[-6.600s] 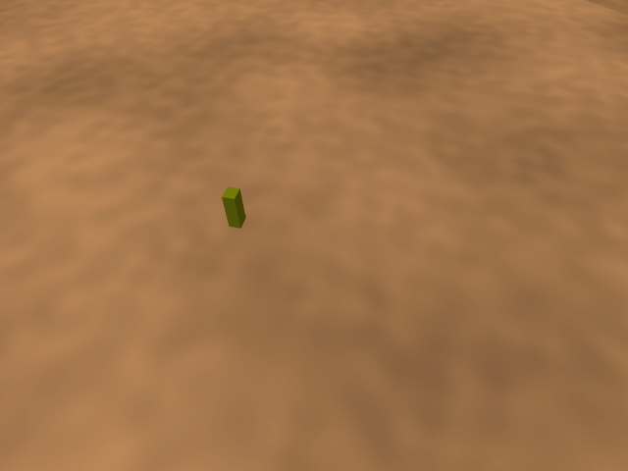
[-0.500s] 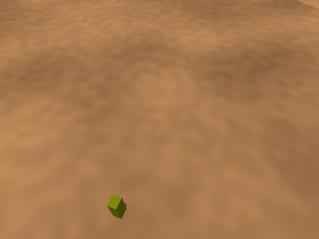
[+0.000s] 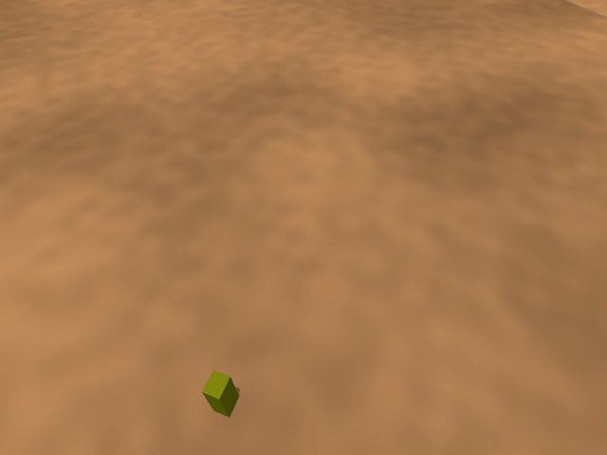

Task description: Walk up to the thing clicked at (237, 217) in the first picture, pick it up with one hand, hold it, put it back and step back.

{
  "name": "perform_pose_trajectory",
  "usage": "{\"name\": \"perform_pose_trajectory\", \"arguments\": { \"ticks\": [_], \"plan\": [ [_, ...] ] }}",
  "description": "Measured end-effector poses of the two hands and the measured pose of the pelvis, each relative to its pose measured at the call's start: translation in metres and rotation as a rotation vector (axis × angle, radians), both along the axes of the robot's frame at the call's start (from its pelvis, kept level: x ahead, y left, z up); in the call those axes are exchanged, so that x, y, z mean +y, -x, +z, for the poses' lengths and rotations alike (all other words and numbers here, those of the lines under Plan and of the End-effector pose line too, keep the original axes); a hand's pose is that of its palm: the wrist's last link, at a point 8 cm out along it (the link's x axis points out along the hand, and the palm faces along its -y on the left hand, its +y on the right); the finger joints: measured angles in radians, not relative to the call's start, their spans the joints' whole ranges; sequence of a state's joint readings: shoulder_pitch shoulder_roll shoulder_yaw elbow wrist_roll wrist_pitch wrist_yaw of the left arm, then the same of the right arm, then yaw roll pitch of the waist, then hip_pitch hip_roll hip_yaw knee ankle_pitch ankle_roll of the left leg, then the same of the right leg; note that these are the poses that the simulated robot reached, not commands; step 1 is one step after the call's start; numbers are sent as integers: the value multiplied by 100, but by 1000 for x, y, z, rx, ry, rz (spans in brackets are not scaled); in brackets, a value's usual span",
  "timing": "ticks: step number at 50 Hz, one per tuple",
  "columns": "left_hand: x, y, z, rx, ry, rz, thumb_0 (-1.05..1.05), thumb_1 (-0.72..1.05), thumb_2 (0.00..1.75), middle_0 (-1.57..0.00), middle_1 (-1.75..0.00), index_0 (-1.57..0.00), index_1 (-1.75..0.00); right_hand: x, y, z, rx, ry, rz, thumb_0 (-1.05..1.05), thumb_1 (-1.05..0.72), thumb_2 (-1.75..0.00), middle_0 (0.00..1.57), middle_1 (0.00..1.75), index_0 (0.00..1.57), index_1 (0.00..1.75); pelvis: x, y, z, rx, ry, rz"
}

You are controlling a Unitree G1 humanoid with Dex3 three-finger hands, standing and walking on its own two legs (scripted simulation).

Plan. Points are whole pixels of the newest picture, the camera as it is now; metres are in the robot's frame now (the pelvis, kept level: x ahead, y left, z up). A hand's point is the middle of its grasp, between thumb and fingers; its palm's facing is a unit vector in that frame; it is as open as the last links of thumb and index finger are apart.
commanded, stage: stand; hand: left
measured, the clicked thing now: (221, 394) +0.41 +0.28 -0.69
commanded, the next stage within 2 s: go down in 0.20 s
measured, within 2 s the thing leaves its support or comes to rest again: neither
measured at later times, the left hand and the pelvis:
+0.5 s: hand out of the picture +0.14 +0.26 -0.16, palm faces +0.07 -0.94 -0.33, open 10.1 cm; pelvis -0.01 +0.00 -0.01, yaw +0 degrees
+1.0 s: hand out of the picture +0.14 +0.29 -0.20, palm faces +0.10 -0.94 -0.33, open 17.3 cm; pelvis -0.02 +0.02 -0.08, yaw -1 degrees
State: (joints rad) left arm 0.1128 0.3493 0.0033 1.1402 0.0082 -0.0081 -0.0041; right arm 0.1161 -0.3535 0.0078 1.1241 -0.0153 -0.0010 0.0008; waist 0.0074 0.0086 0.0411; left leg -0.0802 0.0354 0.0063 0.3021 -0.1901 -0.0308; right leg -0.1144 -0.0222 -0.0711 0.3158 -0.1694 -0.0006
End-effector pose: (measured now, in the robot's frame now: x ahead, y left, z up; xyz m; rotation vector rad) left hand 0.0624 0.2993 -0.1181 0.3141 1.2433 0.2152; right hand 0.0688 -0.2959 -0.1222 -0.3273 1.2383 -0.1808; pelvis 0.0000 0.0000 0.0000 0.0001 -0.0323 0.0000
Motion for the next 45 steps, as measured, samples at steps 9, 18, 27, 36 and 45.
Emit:
{"name": "perform_pose_trajectory", "arguments": {
  "ticks": [9,18,27,36,45],
  "plan": [
    [0,-1,0,3,-1,2,0,90,90,-20,-30,-20,-30,0,-1,-1,1,-1,1,0,-91,-90,20,30,21,30,0,-2,0,0,0,0],
    [-2,-10,1,-46,0,20,0,88,88,-18,-28,-18,-28,4,-7,0,-51,-3,-11,0,-91,-90,20,30,21,30,0,0,-2,20,-1,3],
    [5,-76,-10,-169,10,25,0,48,49,-8,-10,-9,-9,32,-10,-7,-170,-49,-29,0,-96,-92,20,29,21,30,-1,13,-19,135,-3,-9],
    [30,-74,-30,-182,8,36,0,-9,13,-7,-4,-9,-3,40,-11,-24,-234,-52,-41,0,-94,-91,20,29,21,30,8,15,-47,220,6,-20],
    [37,-60,-44,-211,13,29,-1,-46,3,-10,-4,-12,-3,48,-39,-34,-345,-11,1,1,-90,-90,20,29,21,30,18,17,-71,269,23,-15]
  ]
}}
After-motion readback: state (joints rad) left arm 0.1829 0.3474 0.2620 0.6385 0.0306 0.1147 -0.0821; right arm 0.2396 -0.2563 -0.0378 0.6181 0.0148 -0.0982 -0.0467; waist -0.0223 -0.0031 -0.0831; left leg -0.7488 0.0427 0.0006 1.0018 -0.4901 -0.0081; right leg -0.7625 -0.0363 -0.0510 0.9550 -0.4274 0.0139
